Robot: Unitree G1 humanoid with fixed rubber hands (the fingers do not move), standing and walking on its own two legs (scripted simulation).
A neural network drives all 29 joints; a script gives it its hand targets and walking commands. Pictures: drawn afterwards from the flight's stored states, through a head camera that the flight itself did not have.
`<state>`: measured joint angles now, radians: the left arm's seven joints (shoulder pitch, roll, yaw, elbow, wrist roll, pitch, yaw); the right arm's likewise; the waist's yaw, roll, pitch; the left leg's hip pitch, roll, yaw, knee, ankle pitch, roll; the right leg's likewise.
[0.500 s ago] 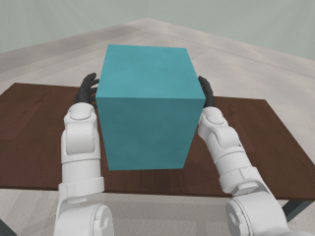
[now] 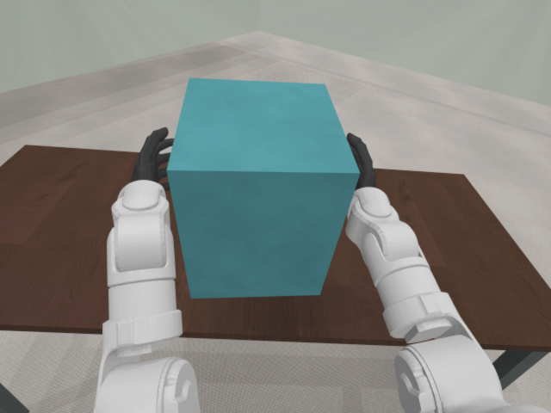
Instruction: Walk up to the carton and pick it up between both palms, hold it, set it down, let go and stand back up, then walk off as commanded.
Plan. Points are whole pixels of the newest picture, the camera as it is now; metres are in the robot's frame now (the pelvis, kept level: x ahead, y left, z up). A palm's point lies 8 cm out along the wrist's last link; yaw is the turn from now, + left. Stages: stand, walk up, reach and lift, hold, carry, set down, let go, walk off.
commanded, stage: hold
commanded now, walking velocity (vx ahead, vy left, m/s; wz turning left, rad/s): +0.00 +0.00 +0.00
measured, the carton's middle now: (257, 191) +0.39 +0.01 +0.16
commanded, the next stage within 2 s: none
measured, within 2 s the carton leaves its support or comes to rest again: neither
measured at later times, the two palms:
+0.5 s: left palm (148, 186) +0.36 +0.15 +0.20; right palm (360, 188) +0.36 -0.14 +0.19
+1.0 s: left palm (148, 186) +0.36 +0.15 +0.20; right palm (360, 188) +0.36 -0.14 +0.19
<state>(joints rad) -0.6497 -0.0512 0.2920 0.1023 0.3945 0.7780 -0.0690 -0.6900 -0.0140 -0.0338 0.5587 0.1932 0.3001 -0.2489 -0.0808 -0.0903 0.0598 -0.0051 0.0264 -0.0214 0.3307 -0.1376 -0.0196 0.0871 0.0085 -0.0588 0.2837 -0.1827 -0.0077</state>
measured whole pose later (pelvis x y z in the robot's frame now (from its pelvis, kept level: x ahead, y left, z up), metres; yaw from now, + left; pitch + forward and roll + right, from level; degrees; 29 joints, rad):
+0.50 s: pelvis +0.00 +0.00 +0.00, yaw +0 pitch -11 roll -1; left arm -0.65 -0.05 0.29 0.11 0.40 0.78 -0.07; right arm -0.69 -0.01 -0.04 0.56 0.19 0.30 -0.25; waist -0.08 -0.09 0.06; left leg -0.01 0.03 -0.02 0.33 -0.14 -0.02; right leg 0.09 0.01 -0.06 0.28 -0.18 -0.01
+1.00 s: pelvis +0.00 +0.00 +0.00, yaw +0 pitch -11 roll -1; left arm -0.65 -0.05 0.29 0.10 0.40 0.78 -0.07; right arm -0.69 -0.01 -0.03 0.56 0.19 0.30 -0.25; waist -0.08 -0.09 0.06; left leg 0.00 0.03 -0.02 0.33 -0.14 -0.02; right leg 0.09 0.01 -0.06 0.28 -0.18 -0.01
